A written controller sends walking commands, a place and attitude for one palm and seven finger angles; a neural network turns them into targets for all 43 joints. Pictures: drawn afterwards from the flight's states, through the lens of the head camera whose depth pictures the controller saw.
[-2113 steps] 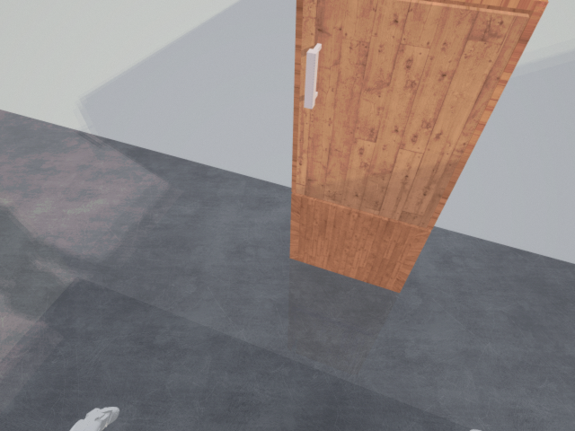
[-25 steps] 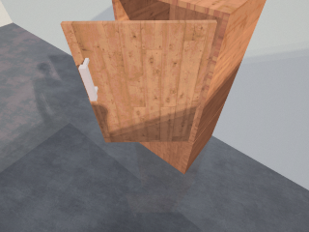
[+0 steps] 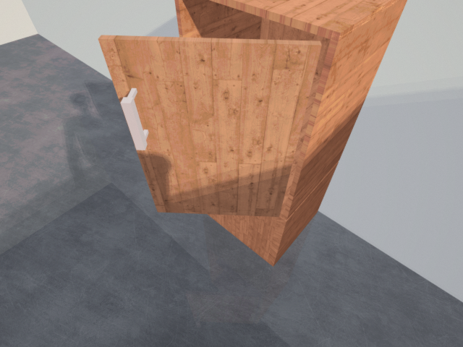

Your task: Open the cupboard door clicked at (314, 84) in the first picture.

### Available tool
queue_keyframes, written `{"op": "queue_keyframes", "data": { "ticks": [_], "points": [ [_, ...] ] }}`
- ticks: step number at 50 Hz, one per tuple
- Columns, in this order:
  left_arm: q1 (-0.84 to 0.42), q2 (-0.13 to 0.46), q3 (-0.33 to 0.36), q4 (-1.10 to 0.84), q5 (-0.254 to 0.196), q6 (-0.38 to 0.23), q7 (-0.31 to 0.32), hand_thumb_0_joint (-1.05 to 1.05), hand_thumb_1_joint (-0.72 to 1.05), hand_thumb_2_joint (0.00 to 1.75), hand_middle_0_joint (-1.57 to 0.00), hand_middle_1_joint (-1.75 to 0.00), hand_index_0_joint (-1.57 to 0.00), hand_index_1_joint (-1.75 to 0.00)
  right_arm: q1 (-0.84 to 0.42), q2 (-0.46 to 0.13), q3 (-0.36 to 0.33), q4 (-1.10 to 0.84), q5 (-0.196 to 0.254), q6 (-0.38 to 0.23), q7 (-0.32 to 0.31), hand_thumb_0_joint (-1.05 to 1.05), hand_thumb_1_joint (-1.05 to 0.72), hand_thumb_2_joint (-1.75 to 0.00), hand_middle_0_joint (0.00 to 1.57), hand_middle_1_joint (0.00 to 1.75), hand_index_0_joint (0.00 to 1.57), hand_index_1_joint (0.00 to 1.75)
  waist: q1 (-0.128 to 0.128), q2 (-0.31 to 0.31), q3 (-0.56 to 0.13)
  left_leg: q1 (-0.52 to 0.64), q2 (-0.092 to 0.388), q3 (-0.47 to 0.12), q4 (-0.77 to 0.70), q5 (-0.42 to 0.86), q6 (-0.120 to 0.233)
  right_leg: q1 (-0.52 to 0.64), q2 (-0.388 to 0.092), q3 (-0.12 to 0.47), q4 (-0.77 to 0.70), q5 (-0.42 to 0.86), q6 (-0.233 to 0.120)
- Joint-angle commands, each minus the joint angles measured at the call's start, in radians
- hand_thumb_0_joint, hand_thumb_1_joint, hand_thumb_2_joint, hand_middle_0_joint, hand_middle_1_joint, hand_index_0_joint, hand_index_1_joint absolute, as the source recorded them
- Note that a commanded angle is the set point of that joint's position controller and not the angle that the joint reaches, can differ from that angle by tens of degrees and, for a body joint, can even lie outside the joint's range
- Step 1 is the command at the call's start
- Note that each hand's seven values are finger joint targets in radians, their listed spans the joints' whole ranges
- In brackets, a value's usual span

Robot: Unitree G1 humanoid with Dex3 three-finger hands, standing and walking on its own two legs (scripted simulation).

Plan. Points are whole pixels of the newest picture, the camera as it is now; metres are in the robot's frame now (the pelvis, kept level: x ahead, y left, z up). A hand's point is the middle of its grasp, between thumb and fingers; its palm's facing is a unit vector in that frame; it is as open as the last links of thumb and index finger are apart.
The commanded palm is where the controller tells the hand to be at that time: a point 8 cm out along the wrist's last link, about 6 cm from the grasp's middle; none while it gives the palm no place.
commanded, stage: look again from close up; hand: left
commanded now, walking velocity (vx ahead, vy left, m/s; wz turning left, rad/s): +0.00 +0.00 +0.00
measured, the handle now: (137, 119) +0.56 +0.26 +0.08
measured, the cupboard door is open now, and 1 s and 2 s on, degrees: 39 39 39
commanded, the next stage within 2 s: raise the hand with hooked fingers in 0.58 s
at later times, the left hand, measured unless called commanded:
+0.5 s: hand out of the picture +0.02 +0.21 -0.17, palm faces +0.00 -0.98 -0.22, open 7.3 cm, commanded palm none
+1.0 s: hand (120, 288) +0.21 +0.21 +0.00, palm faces +0.04 -1.00 +0.01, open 8.0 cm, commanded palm +0.13 +0.28 -0.04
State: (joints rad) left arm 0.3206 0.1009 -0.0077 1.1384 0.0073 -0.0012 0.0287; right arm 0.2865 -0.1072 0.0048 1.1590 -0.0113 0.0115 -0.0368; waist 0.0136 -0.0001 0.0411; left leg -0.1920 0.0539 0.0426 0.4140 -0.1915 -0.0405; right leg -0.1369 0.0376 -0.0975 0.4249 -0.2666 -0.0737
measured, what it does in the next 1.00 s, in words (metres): steps on the spot: left foot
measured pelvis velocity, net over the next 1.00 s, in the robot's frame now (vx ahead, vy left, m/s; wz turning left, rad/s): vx -0.02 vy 0.04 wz -0.02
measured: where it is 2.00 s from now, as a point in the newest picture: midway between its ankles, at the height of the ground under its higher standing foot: outside the picture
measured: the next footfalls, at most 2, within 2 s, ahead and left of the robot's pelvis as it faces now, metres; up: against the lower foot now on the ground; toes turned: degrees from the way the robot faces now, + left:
left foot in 0.22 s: +0.03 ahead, +0.13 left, +0.00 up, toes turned +1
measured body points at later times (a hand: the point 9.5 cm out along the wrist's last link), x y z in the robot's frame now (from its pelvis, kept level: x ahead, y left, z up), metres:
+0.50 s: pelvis -0.01 +0.04 +0.00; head +0.00 +0.03 +0.45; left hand +0.02 +0.27 -0.16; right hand -0.01 -0.18 -0.16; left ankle -0.01 +0.13 -0.74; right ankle -0.02 -0.06 -0.74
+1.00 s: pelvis -0.02 +0.04 -0.04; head +0.01 +0.05 +0.41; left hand +0.20 +0.26 +0.00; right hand +0.17 -0.23 -0.09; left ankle +0.00 +0.13 -0.74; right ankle -0.02 -0.07 -0.74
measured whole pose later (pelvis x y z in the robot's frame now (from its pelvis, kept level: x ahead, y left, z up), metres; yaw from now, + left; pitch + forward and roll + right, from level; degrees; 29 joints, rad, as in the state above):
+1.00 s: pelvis -0.02 +0.04 -0.04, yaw -1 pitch +8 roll +1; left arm 0.37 0.16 0.12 0.13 -0.23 -0.47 -0.18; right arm 0.16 -0.25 -0.05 0.64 0.01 -0.25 0.00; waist -0.02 -0.04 -0.11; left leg -0.56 -0.02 0.07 0.81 -0.39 0.04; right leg -0.56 -0.02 -0.06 0.84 -0.42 -0.03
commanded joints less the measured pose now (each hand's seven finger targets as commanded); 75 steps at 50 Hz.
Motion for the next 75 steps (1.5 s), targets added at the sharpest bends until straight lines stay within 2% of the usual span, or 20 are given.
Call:
{"op": "queue_keyframes", "data": {
  "ticks": [1, 2, 3, 4, 7, 10, 13, 33, 34, 35, 36, 37, 38, 41, 45, 52, 59, 63, 69, 75],
  "points": [
    [0.062, 0.093, 0.022, -0.028, 0.002, -0.021, 0.006, 0.0, 0.9, 0.9, -0.2, -0.3, -0.2, -0.3, 0.073, -0.061, -0.013, -0.017, -0.004, -0.016, -0.003, 0.0, -0.9, -0.9, 0.2, 0.3, 0.2, 0.3, -0.014, -0.041, 0.079, 0.011, 0.045, -0.035, -0.05, 0.018, 0.038, -0.118, -0.15, 0.157, -0.168, -0.011, 0.029],
    [0.07, 0.092, 0.022, -0.027, 0.004, -0.021, 0.007, 0.0, 0.9, 0.9, -0.2, -0.3, -0.2, -0.3, 0.07, -0.056, -0.014, -0.017, -0.003, -0.015, -0.004, 0.0, -0.9, -0.9, 0.2, 0.3, 0.2, 0.3, -0.012, -0.034, 0.082, 0.016, 0.046, -0.033, -0.05, 0.019, 0.038, -0.119, -0.149, 0.16, -0.174, -0.005, 0.029],
    [0.175, 0.132, 0.027, 0.002, 0.021, -0.059, 0.048, 0.0, 0.9, 0.9, -0.2, -0.3, -0.2, -0.3, -0.067, -0.118, -0.024, -0.088, 0.004, -0.037, 0.008, 0.0, -0.9, -0.9, 0.2, 0.3, 0.2, 0.3, 0.044, -0.055, 0.097, -0.112, 0.019, 0.009, 0.225, -0.067, 0.01, -0.085, -0.231, 0.29, -0.142, 0.684, 0.134],
    [0.139, 0.172, 0.033, -0.045, 0.02, -0.068, 0.046, 0.0, 0.9, 0.9, -0.2, -0.3, -0.2, -0.3, 0.019, -0.061, -0.023, -0.129, 0.004, -0.021, 0.01, 0.0, -0.9, -0.9, 0.2, 0.3, 0.2, 0.3, -0.032, -0.043, 0.006, -0.152, -0.004, -0.048, 0.293, -0.166, 0.037, -0.002, -0.289, 0.287, -0.102, 0.759, 0.117],
    [0.071, 0.156, 0.032, -0.086, 0.017, -0.069, 0.034, 0.0, 0.9, 0.9, -0.2, -0.3, -0.2, -0.3, 0.035, -0.043, -0.02, -0.125, 0.006, -0.021, 0.019, 0.0, -0.9, -0.9, 0.2, 0.3, 0.2, 0.3, -0.035, 0.026, -0.068, -0.096, 0.001, -0.014, 0.261, -0.159, 0.036, -0.004, -0.254, 0.213, -0.089, 0.524, -0.052],
    [0.042, 0.132, 0.026, -0.096, 0.014, -0.056, 0.031, 0.0, 0.9, 0.9, -0.2, -0.3, -0.2, -0.3, 0.091, -0.061, -0.018, -0.124, 0.002, -0.028, 0.017, 0.0, -0.9, -0.9, 0.2, 0.3, 0.2, 0.3, -0.055, -0.079, -0.041, 0.015, -0.005, -0.018, 0.099, -0.078, 0.042, -0.118, -0.197, 0.19, -0.08, 0.167, -0.035],
    [0.041, 0.099, 0.02, -0.104, 0.007, -0.04, 0.025, 0.0, 0.9, 0.9, -0.2, -0.3, -0.2, -0.3, 0.095, -0.103, -0.013, -0.126, -0.006, -0.04, 0.012, 0.0, -0.9, -0.9, 0.2, 0.3, 0.2, 0.3, -0.03, 0.024, 0.064, -0.053, 0.062, -0.092, -0.002, -0.006, 0.077, -0.157, -0.12, 0.166, -0.058, -0.002, 0.009],
    [0.015, 0.151, 0.014, -0.083, 0.004, -0.023, 0.013, 0.0, 0.9, 0.9, -0.2, -0.3, -0.2, -0.3, 0.066, -0.138, 0.001, -0.075, -0.002, -0.055, 0.006, 0.0, -0.9, -0.9, 0.2, 0.3, 0.2, 0.3, -0.005, 0.006, 0.009, -0.024, 0.052, -0.104, -0.079, 0.089, 0.094, -0.035, -0.134, 0.139, -0.019, 0.111, 0.033],
    [0.098, 0.161, 0.01, -0.049, 0.015, -0.038, 0.049, 0.0, 0.9, 0.9, -0.2, -0.3, -0.2, -0.3, -0.038, -0.174, -0.008, -0.145, 0.01, -0.054, 0.013, 0.0, -0.9, -0.9, 0.2, 0.3, 0.2, 0.3, 0.031, -0.076, 0.043, -0.068, 0.069, -0.064, 0.121, 0.187, 0.066, -0.077, -0.185, 0.182, -0.038, 0.431, 0.052],
    [-0.663, 0.446, 0.199, -1.607, -0.177, -0.248, 0.051, 0.0, 0.88, 0.89, -0.2, -0.32, -0.2, -0.32, -0.008, -0.347, -0.048, -0.489, 0.053, -0.202, -0.023, 0.0, -0.9, -0.9, 0.2, 0.3, 0.2, 0.3, -0.111, 0.127, -0.5, 0.205, -0.049, -0.079, 0.019, 0.278, 0.062, -0.009, -0.074, 0.098, 0.052, 0.369, 0.036],
    [-0.2, 0.376, 0.173, -1.365, -0.093, -0.192, 0.082, 0.0, 0.85, 0.88, -0.2, -0.33, -0.2, -0.33, -0.09, -0.246, -0.005, -0.435, 0.043, -0.299, -0.054, 0.0, -0.9, -0.9, 0.2, 0.3, 0.2, 0.3, -0.001, 0.282, -0.473, 0.293, 0.005, -0.064, -0.007, 0.442, 0.042, -0.059, -0.044, 0.076, 0.114, 0.155, 0.021],
    [-0.142, 0.301, 0.136, -1.259, -0.112, -0.138, 0.13, 0.0, 0.83, 0.87, -0.21, -0.34, -0.21, -0.34, -0.082, -0.239, -0.016, -0.362, 0.047, -0.323, -0.057, 0.0, -0.9, -0.9, 0.2, 0.3, 0.2, 0.3, -0.017, 0.269, -0.393, 0.188, 0.005, -0.069, -0.002, 0.363, 0.005, -0.105, -0.052, 0.039, 0.134, 0.048, 0.036],
    [0.143, 0.004, -0.045, -1.045, -0.132, -0.041, 0.121, 0.0, 0.81, 0.86, -0.21, -0.36, -0.21, -0.36, -0.052, -0.188, -0.02, -0.35, 0.057, -0.321, -0.044, 0.0, -0.9, -0.9, 0.2, 0.3, 0.2, 0.3, -0.046, 0.14, -0.217, 0.108, 0.015, -0.091, -0.024, 0.282, 0.016, -0.193, -0.049, 0.019, 0.128, 0.002, 0.052],
    [-0.018, 0.101, 0.039, -1.196, -0.154, -0.168, 0.074, 0.0, 0.74, 0.83, -0.21, -0.4, -0.21, -0.4, -0.087, -0.276, -0.055, -0.48, 0.037, -0.344, -0.031, 0.0, -0.9, -0.9, 0.2, 0.3, 0.2, 0.3, -0.077, -0.031, -0.025, -0.098, -0.024, -0.116, 0.081, 0.033, 0.039, -0.295, -0.045, -0.009, 0.102, 0.005, 0.053],
    [0.365, 0.026, 0.107, -0.965, -0.216, -0.386, -0.104, 0.0, 0.64, 0.79, -0.22, -0.47, -0.22, -0.47, -0.143, -0.262, -0.087, -0.585, 0.019, -0.323, 0.011, 0.0, -0.9, -0.9, 0.2, 0.3, 0.2, 0.3, 0.029, -0.295, -0.078, -0.324, -0.049, -0.075, 0.261, 0.011, 0.024, -0.417, -0.023, -0.033, 0.267, -0.021, 0.047],
    [0.222, 0.271, 0.335, -1.211, -0.281, -0.562, -0.325, 0.0, 0.48, 0.72, -0.23, -0.57, -0.23, -0.57, -0.194, -0.268, -0.104, -0.771, 0.025, -0.265, 0.039, 0.0, -0.9, -0.9, 0.2, 0.3, 0.2, 0.3, 0.074, 0.099, -0.31, -0.437, -0.081, -0.012, 0.438, 0.028, 0.031, -0.436, -0.033, 0.04, 0.469, 0.092, 0.029],
    [-0.097, 0.22, 0.209, -1.551, -0.296, -0.659, -0.263, 0.0, 0.32, 0.65, -0.24, -0.68, -0.24, -0.68, -0.097, -0.247, -0.069, -0.746, 0.024, -0.283, -0.011, 0.0, -0.9, -0.9, 0.2, 0.3, 0.2, 0.3, -0.075, 0.132, -0.368, -0.381, -0.045, -0.08, 0.534, -0.062, 0.071, -0.573, -0.016, 0.091, 0.431, -0.037, 0.043],
    [-0.146, 0.295, 0.203, -1.341, -0.307, -0.56, -0.382, 0.0, 0.22, 0.61, -0.25, -0.74, -0.25, -0.74, -0.093, -0.281, -0.044, -0.711, 0.048, -0.296, -0.037, 0.0, -0.9, -0.9, 0.2, 0.3, 0.2, 0.3, -0.11, 0.066, -0.262, -0.49, -0.043, -0.089, 0.546, -0.161, 0.079, -0.552, -0.023, 0.136, 0.36, -0.144, 0.053],
    [-0.026, 0.431, 0.447, -1.2, -0.396, -0.251, -0.433, 0.0, 0.08, 0.55, -0.26, -0.82, -0.26, -0.82, -0.145, -0.262, -0.029, -0.772, 0.068, -0.252, -0.066, 0.0, -0.9, -0.9, 0.2, 0.3, 0.2, 0.3, 0.03, -0.039, -0.395, -0.488, -0.067, -0.064, 0.465, -0.077, 0.07, -0.245, -0.091, 0.211, 0.254, -0.069, 0.094],
    [-0.013, 0.37, 0.494, -1.292, -0.415, -0.362, -0.311, 0.0, -0.06, 0.49, -0.27, -0.92, -0.27, -0.92, -0.109, -0.234, -0.039, -0.733, 0.055, -0.277, -0.044, 0.0, -0.9, -0.9, 0.2, 0.3, 0.2, 0.3, 0.036, -0.016, -0.357, -0.415, -0.056, -0.066, 0.391, 0.03, 0.056, -0.226, -0.078, 0.155, 0.287, 0.21, 0.104]
  ]
}}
